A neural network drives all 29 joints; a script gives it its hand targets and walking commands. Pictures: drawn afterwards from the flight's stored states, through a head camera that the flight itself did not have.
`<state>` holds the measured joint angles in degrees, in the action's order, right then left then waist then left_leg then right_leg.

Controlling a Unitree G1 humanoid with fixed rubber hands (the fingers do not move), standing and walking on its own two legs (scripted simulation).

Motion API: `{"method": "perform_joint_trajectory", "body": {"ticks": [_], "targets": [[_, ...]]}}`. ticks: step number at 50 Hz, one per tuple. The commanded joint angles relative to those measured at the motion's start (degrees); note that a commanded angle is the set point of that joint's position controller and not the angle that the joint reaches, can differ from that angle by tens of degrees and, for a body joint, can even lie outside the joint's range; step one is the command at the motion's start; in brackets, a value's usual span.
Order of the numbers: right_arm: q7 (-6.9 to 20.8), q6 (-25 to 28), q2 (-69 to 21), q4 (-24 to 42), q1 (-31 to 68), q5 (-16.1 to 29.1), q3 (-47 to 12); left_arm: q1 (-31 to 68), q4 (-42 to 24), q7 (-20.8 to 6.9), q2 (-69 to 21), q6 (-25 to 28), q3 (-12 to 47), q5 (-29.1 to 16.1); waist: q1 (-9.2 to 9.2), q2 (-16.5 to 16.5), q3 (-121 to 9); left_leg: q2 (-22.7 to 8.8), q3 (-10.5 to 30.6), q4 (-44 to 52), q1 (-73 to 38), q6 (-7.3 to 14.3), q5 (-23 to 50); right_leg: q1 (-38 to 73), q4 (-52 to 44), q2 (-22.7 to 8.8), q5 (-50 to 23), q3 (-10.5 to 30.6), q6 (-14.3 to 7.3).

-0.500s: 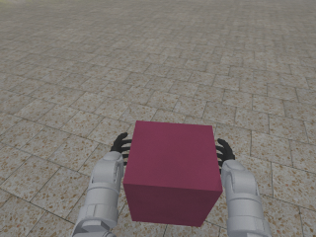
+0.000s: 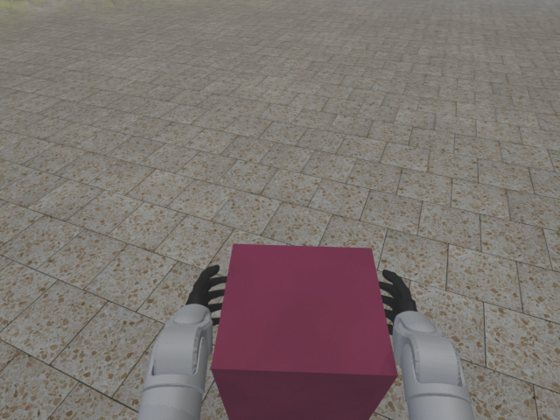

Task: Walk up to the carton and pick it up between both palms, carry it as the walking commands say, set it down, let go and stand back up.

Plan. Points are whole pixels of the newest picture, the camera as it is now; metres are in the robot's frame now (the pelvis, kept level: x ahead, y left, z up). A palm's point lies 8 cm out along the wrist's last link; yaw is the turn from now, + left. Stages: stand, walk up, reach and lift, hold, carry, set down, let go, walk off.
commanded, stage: hold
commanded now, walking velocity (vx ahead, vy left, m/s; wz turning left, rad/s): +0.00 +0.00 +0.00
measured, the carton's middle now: (298, 343) +0.26 +0.00 -0.03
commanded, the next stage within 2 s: carry in 1.06 s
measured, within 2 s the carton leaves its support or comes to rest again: neither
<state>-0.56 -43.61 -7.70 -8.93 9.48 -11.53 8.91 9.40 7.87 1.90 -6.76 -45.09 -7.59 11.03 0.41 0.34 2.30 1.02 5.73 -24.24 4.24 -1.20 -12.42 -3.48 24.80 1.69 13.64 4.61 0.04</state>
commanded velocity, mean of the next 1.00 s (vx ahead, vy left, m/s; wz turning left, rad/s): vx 0.00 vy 0.00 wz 0.00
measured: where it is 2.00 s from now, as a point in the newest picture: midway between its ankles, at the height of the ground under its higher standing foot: outside the picture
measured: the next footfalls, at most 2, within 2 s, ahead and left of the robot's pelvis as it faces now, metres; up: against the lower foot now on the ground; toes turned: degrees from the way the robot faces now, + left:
right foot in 1.76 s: -0.08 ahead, -0.10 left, +0.00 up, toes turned -5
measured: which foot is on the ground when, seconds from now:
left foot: down 0.00-1.00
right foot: down 0.00-1.00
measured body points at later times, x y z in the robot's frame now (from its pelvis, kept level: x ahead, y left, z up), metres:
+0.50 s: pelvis -0.02 +0.01 +0.00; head -0.06 +0.02 +0.44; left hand +0.27 +0.16 +0.02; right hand +0.27 -0.15 +0.03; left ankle +0.02 +0.14 -0.74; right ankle +0.01 -0.12 -0.74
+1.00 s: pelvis -0.01 +0.01 +0.00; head -0.05 +0.02 +0.44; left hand +0.28 +0.15 +0.02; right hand +0.27 -0.15 +0.03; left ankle +0.02 +0.14 -0.74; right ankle +0.01 -0.12 -0.74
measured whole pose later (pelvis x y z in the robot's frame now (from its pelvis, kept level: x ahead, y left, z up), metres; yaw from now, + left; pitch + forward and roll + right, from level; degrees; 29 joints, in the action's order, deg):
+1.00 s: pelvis -0.01 +0.01 +0.00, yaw -1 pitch -8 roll +0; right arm 0.5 -44.2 -7.9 -10.7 10.8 -12.8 10.6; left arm 10.3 10.3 1.9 -7.8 -44.6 -8.9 11.6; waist 0.9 -0.9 2.0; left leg 2.1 4.2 -26.7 5.0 -0.1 -13.3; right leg -4.8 27.7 0.8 14.6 6.1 1.1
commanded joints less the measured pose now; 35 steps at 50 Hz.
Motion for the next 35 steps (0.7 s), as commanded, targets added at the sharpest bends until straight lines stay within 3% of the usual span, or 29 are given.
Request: {"method": "perform_joint_trajectory", "body": {"ticks": [1,2,3,4,6,7,10,12,13,14,15,17,18,19,21,25,26,29,32,34,35], "targets": [[10.9,1.2,-54.6,2.0,31.6,12.2,-32.1,34.8,-3.7,-14.3,-48.6,3.2,30.2,-12.8,-1.42,-2.1,-12.7,4.1,-2.1,3.2,-2.5,2.0,6.0,-1.3,-5.9,1.8,-7.9,1.1,1.1],[10.8,1.3,-54.7,3.4,31.9,12.5,-33.1,34.2,-5.2,-14.5,-49.3,3.5,31.3,-13.7,-1.12,-2.9,-14.8,4.4,-2.3,3.4,-2.7,1.8,7.8,0.1,-6.0,2.1,-9.8,0.7,1.4],[11.2,1.3,-54.8,3.7,32.8,13.1,-33.2,35.6,-4.9,-14.7,-49.7,3.6,30.7,-12.9,-1.75,-1.5,-12.9,4.5,-2.5,3.6,-2.0,2.0,6.4,-1.3,-5.8,2.1,-8.4,0.8,1.4],[11.1,1.6,-55.4,4.1,33.7,13.1,-34.3,35.1,-5.5,-14.9,-49.9,3.7,31.8,-14.0,-2.05,-2.9,-15.2,4.5,-2.0,2.8,-3.4,2.0,9.9,-0.2,-5.8,1.8,-11.9,1.5,1.2],[11.4,1.5,-56.2,5.3,34.8,13.7,-35.2,35.8,-6.2,-14.9,-50.2,4.0,31.1,-13.8,-2.27,-4.0,-16.8,4.3,-2.1,3.0,-3.0,2.3,8.2,-0.1,-5.3,2.4,-9.1,1.2,1.5],[11.6,2.1,-55.3,5.7,34.9,14.0,-35.8,34.8,-5.6,-15.0,-52.0,4.1,32.3,-15.0,-1.01,-5.2,-17.8,4.3,-1.6,2.6,-5.4,2.1,11.9,-1.0,-5.2,2.6,-12.0,0.9,1.3],[11.6,2.0,-55.1,6.1,35.4,14.0,-36.0,37.1,-7.0,-15.0,-52.0,4.3,32.7,-15.6,-0.3,-5.2,-17.4,3.7,-0.9,3.1,-3.4,2.1,9.9,-0.9,-4.8,2.9,-10.7,0.8,1.1],[11.4,1.6,-54.7,2.6,31.9,13.0,-34.0,37.7,-8.2,-14.9,-50.8,4.1,33.9,-15.7,0.67,-2.5,-17.0,3.9,-1.3,3.4,-2.9,1.6,9.2,-0.6,-4.7,2.9,-10.4,0.5,0.8],[11.8,1.9,-55.2,3.1,34.1,13.4,-34.0,40.0,-9.2,-15.0,-51.4,4.4,34.4,-15.9,0.41,-2.3,-17.3,4.1,-1.2,3.1,-3.9,1.7,6.0,-2.6,-4.5,2.9,-6.0,0.5,0.7],[11.9,2.0,-56.2,3.2,35.0,13.6,-33.1,37.8,-6.5,-14.9,-51.7,4.1,33.6,-14.7,-0.47,-1.7,-16.1,4.2,-1.3,2.8,-3.3,1.9,7.3,-2.7,-4.9,2.6,-7.2,1.1,0.5],[12.1,1.7,-54.6,3.4,34.9,12.9,-33.3,37.1,-4.9,-14.7,-51.8,3.4,32.7,-14.1,0.32,-3.2,-14.6,4.4,-1.8,2.9,-4.6,1.7,4.8,-4.5,-5.2,2.8,-4.6,0.2,0.8],[12.3,1.7,-54.3,-0.3,33.5,12.8,-30.7,39.6,-6.4,-14.5,-51.4,3.3,32.9,-13.8,0.53,2.8,-14.8,4.3,-1.7,3.5,-0.4,1.1,2.9,-1.7,-4.7,2.8,-4.6,0.4,0.0],[12.3,2.1,-55.6,-0.7,32.5,13.2,-31.3,42.2,-8.8,-14.7,-52.8,3.9,35.4,-15.8,1.78,2.8,-16.8,4.1,-1.7,2.8,-2.2,1.1,2.3,-2.9,-4.5,2.4,-3.3,0.8,-0.5],[12.7,2.5,-54.8,1.3,34.5,14.1,-31.7,42.8,-8.0,-14.8,-53.6,4.0,34.7,-15.2,1.25,4.7,-14.4,4.2,-1.7,3.1,0.0,1.0,-0.5,-3.2,-4.2,2.5,-1.5,0.4,-0.8],[12.7,2.4,-54.0,-0.5,36.7,13.3,-29.9,44.1,-4.8,-14.7,-53.4,3.6,34.1,-14.5,1.63,3.1,-12.5,3.6,-1.3,3.3,0.6,0.7,-1.0,-3.7,-4.0,2.7,-0.9,-0.2,-0.8],[13.8,2.5,-53.2,1.4,40.2,14.8,-31.9,42.0,-2.0,-14.0,-56.3,3.5,33.0,-14.1,0.87,4.5,-14.4,3.5,-1.0,3.1,0.7,0.7,-0.8,-3.2,-3.4,2.7,-1.4,-0.3,-1.2],[13.7,2.4,-53.7,0.8,40.4,14.2,-31.7,41.2,0.2,-14.4,-57.4,3.3,32.2,-14.6,1.03,2.1,-15.9,3.4,-1.3,2.8,-1.6,0.8,-2.0,-4.6,-3.5,2.9,0.9,-0.7,-1.2],[13.9,2.7,-52.4,2.5,43.4,14.5,-31.4,42.6,0.0,-13.9,-58.1,3.7,32.2,-14.5,0.64,2.2,-17.2,2.7,0.2,3.1,-1.6,0.8,-1.3,-4.4,-2.1,3.2,-0.6,-0.7,-1.5],[14.3,2.1,-53.2,2.3,42.1,14.6,-33.5,38.8,1.7,-13.4,-58.7,3.4,30.9,-13.8,-0.38,-2.1,-18.5,2.7,0.1,2.8,-4.8,1.1,3.1,-4.7,-2.8,3.3,-2.9,-0.9,-0.8],[14.3,2.2,-51.8,3.2,40.0,14.8,-33.7,39.0,-1.8,-13.4,-57.8,3.8,32.2,-13.8,0.29,-0.4,-17.5,3.2,-0.3,3.2,-4.5,0.6,6.8,-4.0,-3.2,3.6,-5.5,-0.9,-0.7],[14.3,1.9,-52.3,3.9,41.7,15.0,-35.0,40.5,-1.7,-13.2,-57.6,3.8,31.5,-14.4,-0.05,-2.7,-16.1,2.8,0.4,3.2,-4.4,1.2,3.5,-5.2,-2.7,3.4,-3.1,-0.7,-0.5]]}}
